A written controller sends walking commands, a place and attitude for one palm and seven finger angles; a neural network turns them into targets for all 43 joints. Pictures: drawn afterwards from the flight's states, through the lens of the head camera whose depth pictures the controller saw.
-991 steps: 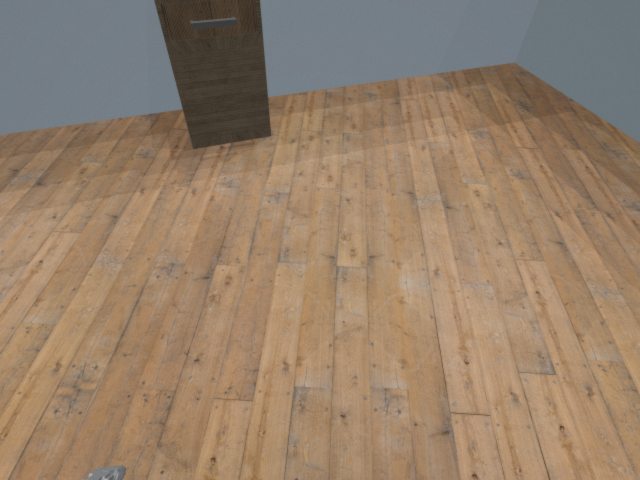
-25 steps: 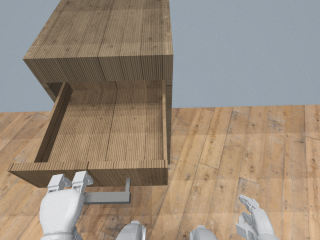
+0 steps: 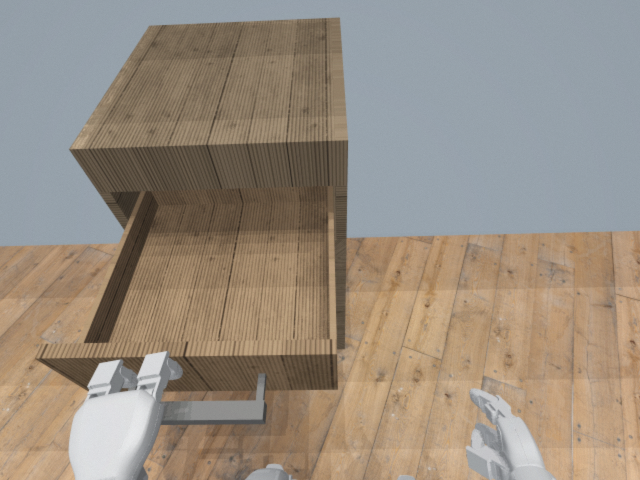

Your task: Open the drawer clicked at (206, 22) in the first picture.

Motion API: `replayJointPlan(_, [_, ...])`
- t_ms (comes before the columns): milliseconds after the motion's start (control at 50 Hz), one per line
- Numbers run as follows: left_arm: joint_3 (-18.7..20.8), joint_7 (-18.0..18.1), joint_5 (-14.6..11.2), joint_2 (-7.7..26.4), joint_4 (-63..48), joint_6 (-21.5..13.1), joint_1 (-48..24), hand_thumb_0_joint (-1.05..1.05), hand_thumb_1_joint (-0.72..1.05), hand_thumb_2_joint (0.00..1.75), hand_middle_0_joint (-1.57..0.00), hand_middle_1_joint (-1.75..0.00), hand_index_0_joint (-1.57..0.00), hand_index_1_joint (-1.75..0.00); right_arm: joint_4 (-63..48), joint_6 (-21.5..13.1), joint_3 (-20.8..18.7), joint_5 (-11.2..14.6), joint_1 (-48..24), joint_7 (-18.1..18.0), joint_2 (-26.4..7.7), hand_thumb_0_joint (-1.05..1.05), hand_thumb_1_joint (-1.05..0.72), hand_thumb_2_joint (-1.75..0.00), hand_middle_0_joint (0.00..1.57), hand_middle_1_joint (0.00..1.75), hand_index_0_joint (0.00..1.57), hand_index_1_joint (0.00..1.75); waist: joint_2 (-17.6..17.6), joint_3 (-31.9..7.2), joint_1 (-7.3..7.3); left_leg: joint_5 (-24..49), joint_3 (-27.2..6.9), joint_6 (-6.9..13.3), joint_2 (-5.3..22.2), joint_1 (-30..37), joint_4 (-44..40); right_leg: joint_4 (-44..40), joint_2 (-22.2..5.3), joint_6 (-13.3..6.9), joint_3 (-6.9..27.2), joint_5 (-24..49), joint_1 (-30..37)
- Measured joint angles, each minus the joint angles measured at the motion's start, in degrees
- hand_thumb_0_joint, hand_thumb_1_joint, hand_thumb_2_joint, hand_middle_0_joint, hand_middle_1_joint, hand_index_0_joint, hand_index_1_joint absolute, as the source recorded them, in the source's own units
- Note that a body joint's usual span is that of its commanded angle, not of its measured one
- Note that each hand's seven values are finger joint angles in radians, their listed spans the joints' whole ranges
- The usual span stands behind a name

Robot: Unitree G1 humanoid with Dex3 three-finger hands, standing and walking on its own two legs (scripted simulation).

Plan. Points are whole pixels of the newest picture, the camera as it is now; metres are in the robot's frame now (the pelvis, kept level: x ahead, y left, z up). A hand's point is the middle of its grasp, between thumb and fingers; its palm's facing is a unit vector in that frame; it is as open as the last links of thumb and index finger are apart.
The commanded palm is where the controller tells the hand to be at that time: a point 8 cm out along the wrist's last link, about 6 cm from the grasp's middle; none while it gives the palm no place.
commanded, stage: lift the hand off the handle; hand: left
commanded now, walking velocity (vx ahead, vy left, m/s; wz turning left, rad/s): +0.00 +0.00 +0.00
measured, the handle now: (195, 396) +0.24 +0.20 -0.07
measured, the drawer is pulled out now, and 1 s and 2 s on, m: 0.30 0.30 0.30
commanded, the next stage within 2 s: draw the hand back to the body in 1.34 s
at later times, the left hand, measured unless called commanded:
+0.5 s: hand (129, 425) +0.18 +0.23 +0.02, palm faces +0.00 -0.11 -0.99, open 13.9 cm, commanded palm +0.16 +0.22 +0.08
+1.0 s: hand (127, 409) +0.19 +0.22 +0.06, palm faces +0.02 -0.13 -0.99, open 13.9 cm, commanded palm +0.17 +0.22 +0.12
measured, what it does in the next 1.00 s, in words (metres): stands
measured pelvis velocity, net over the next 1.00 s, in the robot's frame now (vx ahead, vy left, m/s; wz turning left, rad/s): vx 0.01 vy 0.00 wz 0.00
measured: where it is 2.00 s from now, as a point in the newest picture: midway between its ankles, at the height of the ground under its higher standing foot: outside the picture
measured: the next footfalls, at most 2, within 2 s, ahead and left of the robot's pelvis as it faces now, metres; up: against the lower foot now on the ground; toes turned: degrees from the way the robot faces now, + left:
none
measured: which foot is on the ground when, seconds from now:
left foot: down 0.00-1.00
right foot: down 0.00-1.00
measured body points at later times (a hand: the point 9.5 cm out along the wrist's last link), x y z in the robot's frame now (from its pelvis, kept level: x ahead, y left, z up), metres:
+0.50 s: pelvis +0.01 +0.00 +0.02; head +0.04 -0.03 +0.47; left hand +0.17 +0.23 +0.07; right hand +0.20 -0.23 -0.08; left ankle +0.00 +0.13 -0.67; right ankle +0.00 -0.13 -0.67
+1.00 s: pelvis +0.01 +0.00 +0.03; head +0.03 -0.04 +0.48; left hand +0.18 +0.23 +0.11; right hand +0.21 -0.22 -0.06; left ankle +0.00 +0.13 -0.67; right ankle +0.00 -0.13 -0.67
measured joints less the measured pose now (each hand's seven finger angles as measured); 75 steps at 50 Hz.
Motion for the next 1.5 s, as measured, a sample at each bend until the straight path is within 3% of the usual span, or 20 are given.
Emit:
replayJointPlan(300, [0.46, -2.63, -1.13, 0.70, -2.97, -1.46, 0.48, 0.00, -0.49, 0.30, -0.32, -1.20, -0.32, -1.20, 0.12, -0.23, -0.55, 0.35, 0.81, 0.14, -0.54, 0.01, -0.90, -0.90, 0.20, 0.30, 0.21, 0.30, 0.20, 0.63, 0.02, 1.39, 0.42, -0.21, 0.04, 3.98, -3.88, -3.39, 0.10, -0.18, 0.28, 1.25, 3.59])
replayJointPlan(520, [1.80, -4.69, -2.99, 1.67, -4.83, -0.83, 2.26, 0.00, -0.49, 0.30, -0.32, -1.20, -0.32, -1.20, 0.39, -0.38, -0.68, 0.65, 1.05, 0.06, -0.93, 0.01, -0.90, -0.90, 0.20, 0.30, 0.20, 0.30, 0.50, 1.22, 0.48, 2.32, 0.43, -0.20, -0.10, 7.15, -6.50, -5.89, 0.00, -0.17, 0.19, 2.05, 6.77])
replayJointPlan(700, [0.82, -6.34, -2.82, 1.55, -6.64, -1.42, 0.22, 0.00, -0.49, 0.30, -0.32, -1.20, -0.32, -1.20, 0.16, -0.70, -0.63, 0.87, 0.74, 0.17, -0.60, 0.01, -0.90, -0.90, 0.20, 0.30, 0.20, 0.30, 0.60, 1.85, 0.78, 3.00, 0.59, -0.12, -0.25, 9.00, -8.24, -7.61, -0.11, -0.08, 0.30, 2.75, 8.57])
replayJointPlan(900, [0.91, -7.89, -3.78, 1.87, -10.03, 0.50, 3.05, 0.00, -0.49, 0.30, -0.32, -1.20, -0.32, -1.20, -0.48, -0.50, -0.21, 1.41, 1.11, 0.74, -0.26, 0.01, -0.90, -0.90, 0.20, 0.30, 0.20, 0.30, 1.02, 2.10, 1.10, 3.55, 1.09, -0.10, -0.16, 12.14, -10.76, -9.99, 0.01, -0.01, 0.70, 3.39, 11.47])
replayJointPlan(1080, [1.51, -9.32, -3.87, 2.82, -12.46, -0.80, 3.36, 0.00, -0.49, 0.30, -0.32, -1.20, -0.32, -1.20, -0.15, -0.90, -0.29, 1.22, 0.99, 0.64, -0.54, 0.01, -0.90, -0.90, 0.20, 0.30, 0.20, 0.30, 0.83, 2.65, 1.92, 4.06, 0.95, -0.16, -0.28, 13.73, -12.18, -11.32, -0.08, -0.06, 0.51, 3.76, 13.09])
replayJointPlan(1300, [2.90, -11.96, -5.78, 3.55, -15.02, -0.24, 4.25, 0.00, -0.49, 0.30, -0.32, -1.20, -0.32, -1.20, -0.20, -1.04, -0.39, 1.64, 0.97, 0.42, -0.77, 0.01, -0.90, -0.90, 0.20, 0.30, 0.20, 0.30, 1.24, 3.20, 1.98, 4.84, 0.89, -0.08, -0.35, 16.43, -14.53, -13.92, -0.11, 0.07, 0.36, 4.63, 15.96])
replayJointPlan(1500, [2.66, -12.21, -4.86, 3.49, -15.49, -1.83, 4.71, 0.00, -0.49, 0.30, -0.32, -1.20, -0.32, -1.20, -0.55, -0.91, -0.45, 1.30, 0.94, 0.89, -0.51, 0.01, -0.90, -0.90, 0.20, 0.30, 0.20, 0.30, 0.83, 3.49, 2.41, 5.01, 1.19, 0.02, -0.31, 16.50, -14.87, -14.36, -0.06, 0.16, 0.66, 4.98, 15.94])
